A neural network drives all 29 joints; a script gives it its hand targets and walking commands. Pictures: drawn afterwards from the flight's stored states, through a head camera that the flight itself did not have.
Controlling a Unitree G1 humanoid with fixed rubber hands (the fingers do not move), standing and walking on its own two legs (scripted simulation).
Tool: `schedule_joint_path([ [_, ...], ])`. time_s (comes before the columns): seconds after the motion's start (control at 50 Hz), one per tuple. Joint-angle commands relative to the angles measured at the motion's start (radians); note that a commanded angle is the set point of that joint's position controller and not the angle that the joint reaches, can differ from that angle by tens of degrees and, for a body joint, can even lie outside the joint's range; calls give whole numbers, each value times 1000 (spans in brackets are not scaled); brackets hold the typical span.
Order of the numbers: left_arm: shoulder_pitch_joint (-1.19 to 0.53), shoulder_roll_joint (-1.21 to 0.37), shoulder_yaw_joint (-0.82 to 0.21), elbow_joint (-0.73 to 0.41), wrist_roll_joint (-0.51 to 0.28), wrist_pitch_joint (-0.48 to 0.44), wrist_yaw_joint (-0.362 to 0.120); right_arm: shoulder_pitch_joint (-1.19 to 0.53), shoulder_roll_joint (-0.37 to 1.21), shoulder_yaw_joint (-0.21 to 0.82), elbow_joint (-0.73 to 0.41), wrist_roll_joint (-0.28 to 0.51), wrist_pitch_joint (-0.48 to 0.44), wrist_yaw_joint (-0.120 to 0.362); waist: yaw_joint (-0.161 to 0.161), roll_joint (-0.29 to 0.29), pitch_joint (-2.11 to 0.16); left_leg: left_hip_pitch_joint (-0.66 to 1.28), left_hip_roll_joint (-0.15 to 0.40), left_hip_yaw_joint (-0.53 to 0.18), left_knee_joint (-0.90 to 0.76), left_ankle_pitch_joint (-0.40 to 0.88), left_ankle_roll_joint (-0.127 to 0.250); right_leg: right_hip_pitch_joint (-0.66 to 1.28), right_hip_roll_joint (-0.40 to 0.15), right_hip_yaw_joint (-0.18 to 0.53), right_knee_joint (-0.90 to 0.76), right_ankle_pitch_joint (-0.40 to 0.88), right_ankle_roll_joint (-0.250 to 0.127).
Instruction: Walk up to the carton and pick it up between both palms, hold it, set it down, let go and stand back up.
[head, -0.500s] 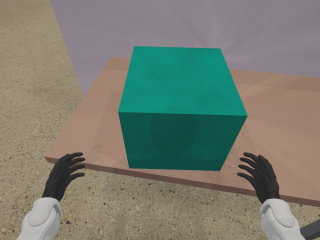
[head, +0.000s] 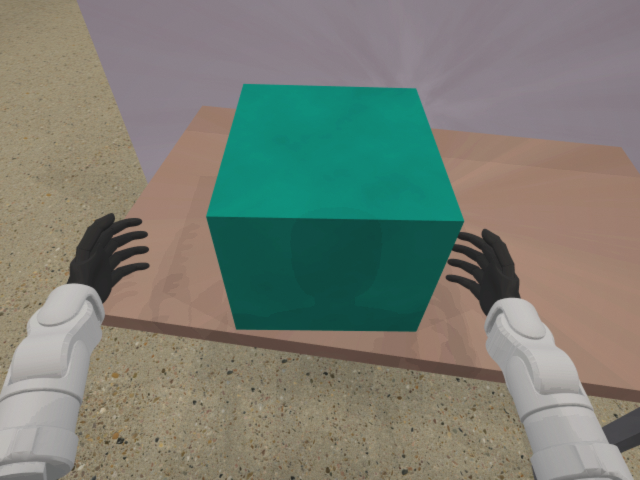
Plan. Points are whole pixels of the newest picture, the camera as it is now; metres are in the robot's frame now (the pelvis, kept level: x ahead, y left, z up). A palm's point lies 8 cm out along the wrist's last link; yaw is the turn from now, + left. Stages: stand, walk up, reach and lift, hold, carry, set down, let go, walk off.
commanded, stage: reach and lift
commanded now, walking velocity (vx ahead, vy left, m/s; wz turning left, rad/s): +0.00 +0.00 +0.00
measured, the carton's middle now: (328, 205) +0.52 +0.01 +0.04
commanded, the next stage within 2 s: none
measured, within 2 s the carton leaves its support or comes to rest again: neither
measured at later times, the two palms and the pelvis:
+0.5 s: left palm (94, 207) +0.39 +0.30 +0.14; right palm (498, 227) +0.39 -0.20 +0.13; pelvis +0.00 +0.01 +0.00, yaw +0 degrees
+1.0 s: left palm (103, 159) +0.45 +0.29 +0.18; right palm (498, 174) +0.45 -0.20 +0.17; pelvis +0.00 +0.01 +0.00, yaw +1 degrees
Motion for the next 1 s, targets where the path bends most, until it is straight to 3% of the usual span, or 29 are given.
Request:
schedule_joint_path([
  [0.0,-424,237,82,-182,-4,-20,-4,-385,-161,-59,-187,5,-41,-9,-15,80,-379,118,12,-107,16,305,-11,108,-64,156,-25,238,42],
  [0.2,-577,284,105,-146,11,31,-3,-548,-209,-58,-100,33,-9,-10,-26,108,-477,135,8,-110,42,397,-22,134,-47,141,-1,361,45],
  [0.54,-924,294,15,71,-4,107,24,-909,-300,-79,133,36,46,34,-38,109,-593,150,14,-132,61,382,-18,37,-18,88,-3,337,37],
  [0.58,-903,303,4,112,24,118,23,-870,-330,-50,174,55,52,44,-43,106,-544,149,6,-120,69,383,-17,39,-11,84,-6,322,53],
  [0.64,-1009,310,-30,105,4,118,35,-956,-359,-60,195,68,52,54,-46,128,-578,160,11,-125,70,372,-26,0,-5,72,-2,283,49],
  [0.68,-1068,321,-40,133,-16,111,42,-1011,-368,-59,210,66,53,61,-44,102,-610,158,13,-126,75,358,-20,-30,-7,71,-4,263,50],
  [0.78,-1143,319,-92,179,-50,95,58,-1081,-390,-66,270,67,48,76,-58,129,-712,171,12,-131,97,381,-25,-73,-9,66,12,304,49],
  [0.9,-1234,324,-123,283,-68,95,58,-1197,-419,-60,331,63,37,78,-52,111,-765,143,9,-134,111,396,-27,-85,-6,54,31,341,56],
  [0.98,-1290,321,-153,338,-70,88,62,-1237,-430,-51,429,66,36,84,-63,121,-763,161,14,-138,122,417,-35,-124,-6,44,36,348,53],
])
